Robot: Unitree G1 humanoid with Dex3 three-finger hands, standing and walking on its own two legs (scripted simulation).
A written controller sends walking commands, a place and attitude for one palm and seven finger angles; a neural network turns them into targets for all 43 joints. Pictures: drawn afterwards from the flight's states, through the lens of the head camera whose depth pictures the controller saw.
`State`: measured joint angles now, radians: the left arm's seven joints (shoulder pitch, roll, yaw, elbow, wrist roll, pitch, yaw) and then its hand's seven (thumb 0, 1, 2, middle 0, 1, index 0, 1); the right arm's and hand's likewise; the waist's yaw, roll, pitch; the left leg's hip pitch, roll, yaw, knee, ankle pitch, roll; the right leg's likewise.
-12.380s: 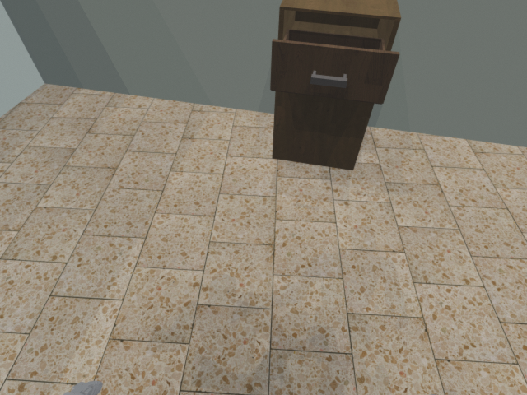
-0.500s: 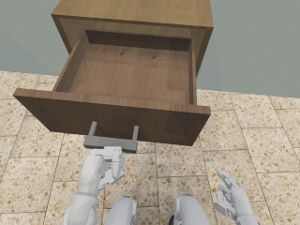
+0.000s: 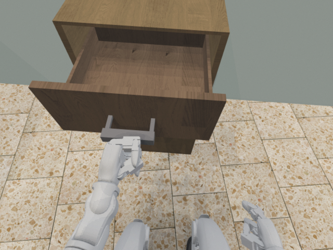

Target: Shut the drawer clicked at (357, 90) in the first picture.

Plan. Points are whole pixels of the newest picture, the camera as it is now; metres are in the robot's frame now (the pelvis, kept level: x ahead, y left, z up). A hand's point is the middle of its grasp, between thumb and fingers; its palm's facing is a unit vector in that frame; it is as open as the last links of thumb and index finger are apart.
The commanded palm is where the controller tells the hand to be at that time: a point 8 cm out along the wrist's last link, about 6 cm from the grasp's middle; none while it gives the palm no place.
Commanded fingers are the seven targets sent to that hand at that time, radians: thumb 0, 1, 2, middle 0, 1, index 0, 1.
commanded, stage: push the drawer shut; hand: left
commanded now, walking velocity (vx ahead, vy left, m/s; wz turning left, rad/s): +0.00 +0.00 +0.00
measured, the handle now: (129, 128) +0.39 +0.10 +0.04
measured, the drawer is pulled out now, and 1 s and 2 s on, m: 0.22 0.10 0.00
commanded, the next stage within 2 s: pull the fist back off the drawer in 1.94 s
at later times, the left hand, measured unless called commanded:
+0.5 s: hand (143, 138) +0.37 +0.07 +0.03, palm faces -0.11 -0.99 -0.04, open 2.8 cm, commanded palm +0.37 +0.11 +0.04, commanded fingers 0.00 0.90 0.90 -1.40 -1.60 -1.40 -1.60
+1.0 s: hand (148, 114) +0.43 +0.06 +0.04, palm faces -0.07 -1.00 -0.06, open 2.9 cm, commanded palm +0.43 +0.11 +0.04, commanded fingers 0.00 0.90 0.90 -1.40 -1.60 -1.40 -1.60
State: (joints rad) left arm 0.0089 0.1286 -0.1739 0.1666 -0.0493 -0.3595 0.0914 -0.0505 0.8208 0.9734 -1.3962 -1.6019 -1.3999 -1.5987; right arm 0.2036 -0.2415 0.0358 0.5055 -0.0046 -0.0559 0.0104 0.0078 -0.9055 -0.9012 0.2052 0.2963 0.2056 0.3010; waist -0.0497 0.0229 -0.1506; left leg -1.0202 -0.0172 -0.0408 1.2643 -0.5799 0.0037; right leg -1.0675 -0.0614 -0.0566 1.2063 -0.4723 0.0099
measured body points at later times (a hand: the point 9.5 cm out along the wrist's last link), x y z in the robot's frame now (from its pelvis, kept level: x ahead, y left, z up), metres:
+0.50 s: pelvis +0.00 -0.01 +0.00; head +0.11 -0.01 +0.44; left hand +0.37 +0.12 +0.04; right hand +0.15 -0.25 -0.11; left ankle +0.01 +0.11 -0.63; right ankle +0.06 -0.13 -0.63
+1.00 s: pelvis +0.00 -0.01 +0.00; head +0.12 -0.02 +0.44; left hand +0.43 +0.11 +0.04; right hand +0.08 -0.27 -0.12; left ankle +0.01 +0.11 -0.63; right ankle +0.06 -0.13 -0.63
